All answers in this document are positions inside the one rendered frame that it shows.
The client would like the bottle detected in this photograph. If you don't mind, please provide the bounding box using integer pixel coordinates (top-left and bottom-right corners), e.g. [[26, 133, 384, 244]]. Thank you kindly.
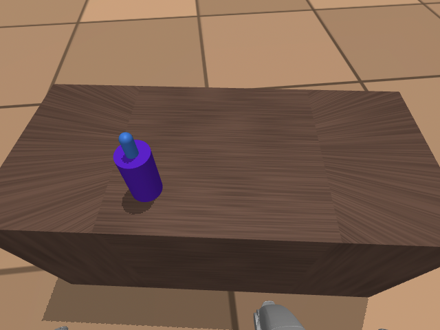
[[113, 132, 163, 202]]

